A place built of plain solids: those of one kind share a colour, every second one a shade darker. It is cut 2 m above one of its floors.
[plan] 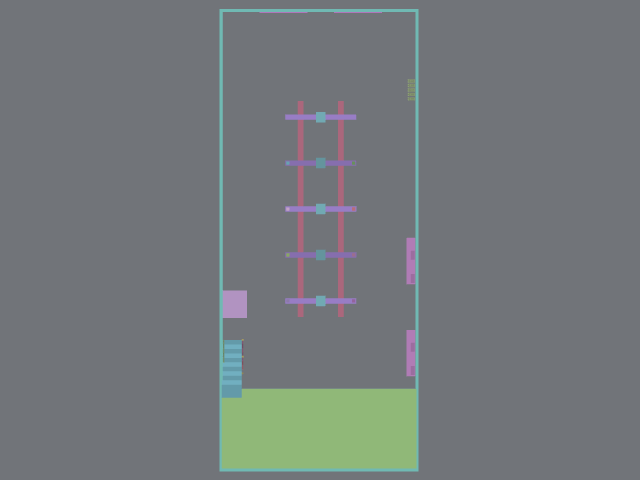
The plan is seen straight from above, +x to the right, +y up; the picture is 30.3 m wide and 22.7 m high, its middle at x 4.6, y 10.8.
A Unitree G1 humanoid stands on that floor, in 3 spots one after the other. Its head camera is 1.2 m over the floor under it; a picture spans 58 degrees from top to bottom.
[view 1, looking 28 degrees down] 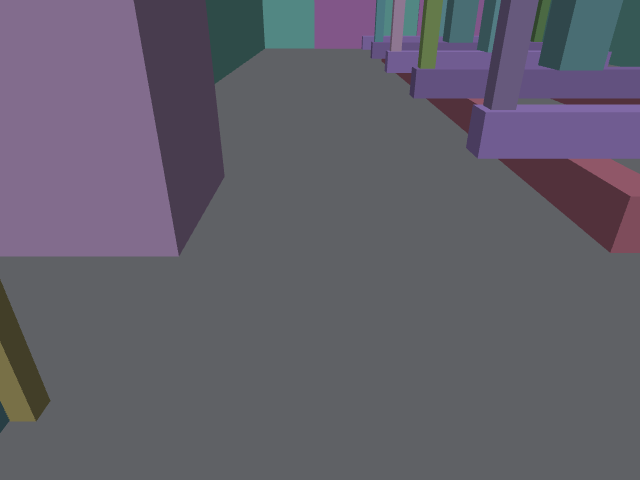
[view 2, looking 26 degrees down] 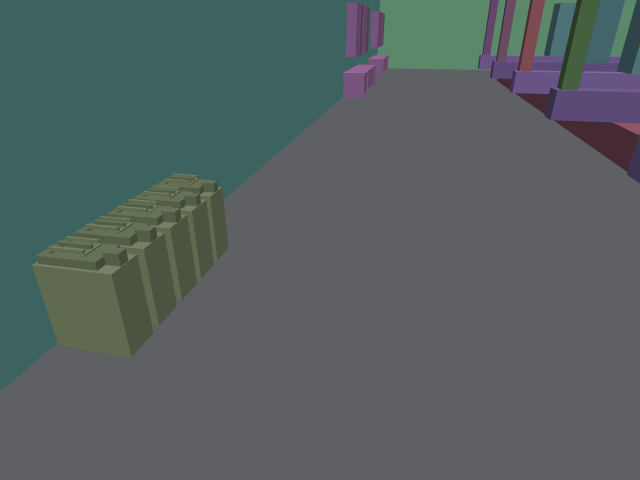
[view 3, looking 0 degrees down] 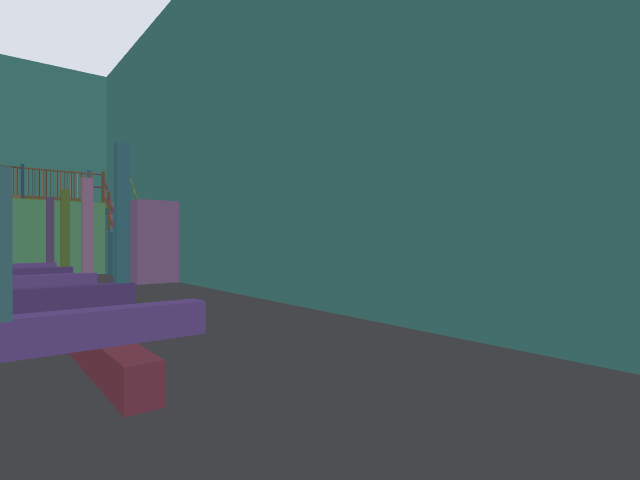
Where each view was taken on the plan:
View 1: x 1.93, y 5.05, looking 90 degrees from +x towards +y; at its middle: ground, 2.56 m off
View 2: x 7.71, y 19.58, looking -78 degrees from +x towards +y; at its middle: ground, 2.74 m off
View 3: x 4.64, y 20.48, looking -129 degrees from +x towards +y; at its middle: wall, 7.37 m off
